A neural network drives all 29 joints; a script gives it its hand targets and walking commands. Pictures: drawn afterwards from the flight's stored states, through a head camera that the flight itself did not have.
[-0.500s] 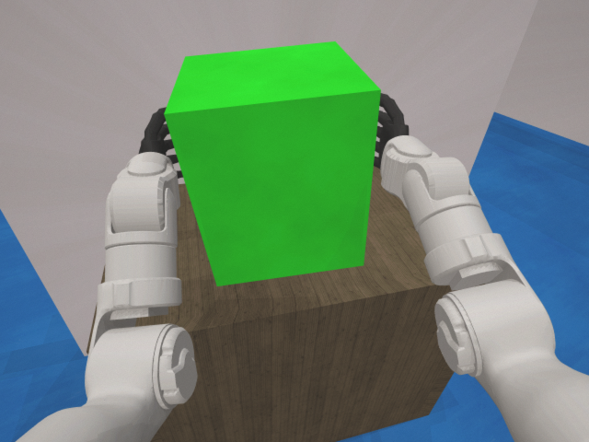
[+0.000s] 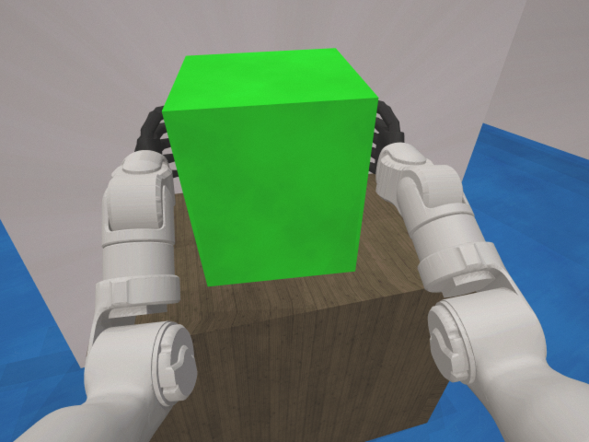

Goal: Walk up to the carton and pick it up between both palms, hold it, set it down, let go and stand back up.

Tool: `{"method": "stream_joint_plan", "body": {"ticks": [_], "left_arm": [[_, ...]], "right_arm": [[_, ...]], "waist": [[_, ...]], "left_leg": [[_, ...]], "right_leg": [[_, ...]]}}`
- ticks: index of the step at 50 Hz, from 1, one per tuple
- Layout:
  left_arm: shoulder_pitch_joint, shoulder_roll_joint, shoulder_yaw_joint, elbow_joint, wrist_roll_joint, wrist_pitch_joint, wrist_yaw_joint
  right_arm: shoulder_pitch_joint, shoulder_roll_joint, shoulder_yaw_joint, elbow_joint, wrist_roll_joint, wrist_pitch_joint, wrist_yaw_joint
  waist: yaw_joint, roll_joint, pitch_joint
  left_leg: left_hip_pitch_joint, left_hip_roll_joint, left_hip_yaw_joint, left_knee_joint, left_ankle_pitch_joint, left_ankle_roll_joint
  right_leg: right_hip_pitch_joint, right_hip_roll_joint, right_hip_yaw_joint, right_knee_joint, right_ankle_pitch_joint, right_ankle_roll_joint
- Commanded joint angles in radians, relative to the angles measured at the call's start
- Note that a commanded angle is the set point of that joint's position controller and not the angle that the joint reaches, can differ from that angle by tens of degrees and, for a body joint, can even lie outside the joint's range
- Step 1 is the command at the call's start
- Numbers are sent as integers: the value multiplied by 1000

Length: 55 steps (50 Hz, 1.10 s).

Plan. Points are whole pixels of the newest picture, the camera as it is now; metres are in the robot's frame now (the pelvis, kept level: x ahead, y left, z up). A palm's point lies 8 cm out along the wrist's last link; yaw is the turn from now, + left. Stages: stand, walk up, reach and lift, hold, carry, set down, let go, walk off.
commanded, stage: hold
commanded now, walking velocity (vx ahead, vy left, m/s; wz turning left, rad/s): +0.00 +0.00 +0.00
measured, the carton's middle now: (272, 165) +0.40 +0.01 +0.25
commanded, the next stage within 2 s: none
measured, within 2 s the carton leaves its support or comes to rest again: neither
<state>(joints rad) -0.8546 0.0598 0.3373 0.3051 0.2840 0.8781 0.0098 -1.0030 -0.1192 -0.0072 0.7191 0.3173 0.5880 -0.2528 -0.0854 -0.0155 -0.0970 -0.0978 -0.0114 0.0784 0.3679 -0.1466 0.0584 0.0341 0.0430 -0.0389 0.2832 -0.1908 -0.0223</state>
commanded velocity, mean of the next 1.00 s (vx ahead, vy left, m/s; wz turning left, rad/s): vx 0.00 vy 0.00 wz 0.00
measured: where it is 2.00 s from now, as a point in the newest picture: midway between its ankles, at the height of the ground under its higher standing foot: outside the picture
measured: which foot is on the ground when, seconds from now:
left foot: down 0.00-1.00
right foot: down 0.00-1.00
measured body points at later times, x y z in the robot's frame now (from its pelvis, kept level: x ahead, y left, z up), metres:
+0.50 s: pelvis -0.01 -0.01 +0.00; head -0.10 +0.02 +0.44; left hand +0.38 +0.17 +0.28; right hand +0.38 -0.14 +0.29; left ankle +0.05 +0.07 -0.75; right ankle -0.01 -0.10 -0.75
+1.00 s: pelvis +0.01 -0.01 +0.00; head -0.06 +0.02 +0.44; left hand +0.39 +0.16 +0.25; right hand +0.41 -0.14 +0.27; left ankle +0.05 +0.07 -0.75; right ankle -0.01 -0.10 -0.75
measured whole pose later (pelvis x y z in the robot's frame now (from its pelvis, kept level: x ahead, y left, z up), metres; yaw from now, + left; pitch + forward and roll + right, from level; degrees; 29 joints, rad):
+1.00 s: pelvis +0.01 -0.01 +0.00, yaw +1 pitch -5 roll -2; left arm -0.82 0.07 0.31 0.27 0.23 0.87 0.05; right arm -1.02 -0.15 0.03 0.72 0.37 0.58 -0.26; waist -0.09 -0.02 -0.09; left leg -0.15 -0.01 0.05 0.39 -0.16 0.05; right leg 0.00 0.05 -0.06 0.28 -0.20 -0.03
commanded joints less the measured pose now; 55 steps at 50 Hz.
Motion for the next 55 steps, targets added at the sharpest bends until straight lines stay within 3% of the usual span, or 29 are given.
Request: {"method": "stream_joint_plan", "body": {"ticks": [1,9,22,23,27,29,33,34,35,38,40,44,49,52,54,55], "left_arm": [[-852,-558,-390,-82,-218,-86,-174],[-890,-551,-329,58,-220,-120,-170],[-925,-544,-325,72,-230,-156,-156],[-882,-586,-357,41,-222,-142,-141],[-890,-583,-339,65,-224,-130,-124],[-892,-598,-375,10,-242,-140,-108],[-857,-560,-374,-21,-249,-135,-98],[-831,-552,-351,-6,-239,-124,-102],[-831,-538,-354,-16,-237,-120,-107],[-818,-565,-386,-68,-252,-113,-111],[-836,-587,-418,-118,-267,-110,-112],[-819,-597,-448,-167,-273,-90,-117],[-773,-583,-449,-194,-247,-68,-132],[-787,-588,-470,-262,-263,-64,-134],[-749,-576,-445,-234,-245,-50,-135],[-739,-581,-460,-248,-246,-46,-135]], "right_arm": [[-824,583,186,-256,112,-55,139],[-845,567,116,-119,60,-76,155],[-865,572,107,-90,79,-108,148],[-868,560,103,-105,101,-108,156],[-889,563,98,-103,95,-100,165],[-884,591,127,-125,112,-102,170],[-847,618,196,-159,160,-84,155],[-844,620,212,-167,167,-75,147],[-821,618,214,-162,166,-66,139],[-835,626,244,-253,201,-67,128],[-837,627,246,-302,208,-66,118],[-788,611,239,-309,201,-48,105],[-730,581,246,-304,193,-26,101],[-751,600,274,-367,211,-28,104],[-755,602,284,-404,210,-25,102],[-751,598,293,-404,212,-23,99]], "waist": [[8,67,-308],[15,62,-300],[11,79,-352],[-20,120,-331],[-21,93,-305],[-14,99,-345],[5,32,-387],[22,14,-347],[13,7,-351],[15,35,-376],[-4,64,-405],[-29,93,-401],[-36,93,-346],[-27,82,-400],[-10,64,-385],[-16,65,-401]], "left_leg": [[191,47,-107,-52,139,-84],[123,59,-106,-100,-24,-74],[165,41,-105,-66,74,-72],[176,41,-133,-59,37,-74],[152,45,-136,-73,-84,-61],[159,45,-141,-61,-19,-62],[200,24,-132,-23,120,-55],[190,17,-125,-21,141,-51],[198,15,-126,-23,135,-52],[204,14,-132,-8,158,-57],[224,18,-134,6,196,-70],[240,19,-140,15,230,-90],[240,19,-135,-2,213,-97],[254,16,-139,23,299,-102],[257,10,-129,28,311,-101],[266,12,-133,31,333,-101]], "right_leg": [[-141,13,43,-60,100,40],[-149,-1,61,-63,33,34],[-160,-5,53,-70,69,46],[-178,-2,30,-63,52,49],[-240,-11,32,-75,-52,53],[-226,-3,26,-62,5,55],[-188,-5,33,-53,144,71],[-181,-5,33,-52,170,77],[-165,-8,40,-57,177,81],[-167,-5,38,-47,195,79],[-172,1,37,-44,216,75],[-165,7,36,-36,256,69],[-142,12,33,-43,247,75],[-137,14,27,-21,314,73],[-120,15,27,-25,324,77],[-103,15,28,-22,363,78]]}}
